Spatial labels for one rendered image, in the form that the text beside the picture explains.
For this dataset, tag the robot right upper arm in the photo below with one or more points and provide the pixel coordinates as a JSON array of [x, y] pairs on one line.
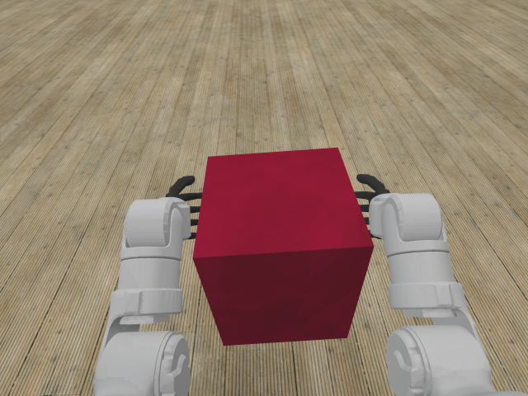
[[438, 360]]

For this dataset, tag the carton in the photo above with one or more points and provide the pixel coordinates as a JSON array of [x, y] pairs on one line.
[[282, 247]]

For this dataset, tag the robot left hand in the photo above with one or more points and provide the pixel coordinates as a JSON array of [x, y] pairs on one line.
[[179, 185]]

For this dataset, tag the robot left forearm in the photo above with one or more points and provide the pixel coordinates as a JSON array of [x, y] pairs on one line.
[[151, 251]]

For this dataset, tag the robot right forearm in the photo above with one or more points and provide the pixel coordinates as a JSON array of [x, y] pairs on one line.
[[422, 278]]

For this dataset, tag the robot left upper arm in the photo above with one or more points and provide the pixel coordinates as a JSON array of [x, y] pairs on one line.
[[144, 364]]

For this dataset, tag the robot right hand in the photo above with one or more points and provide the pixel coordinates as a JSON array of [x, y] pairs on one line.
[[377, 186]]

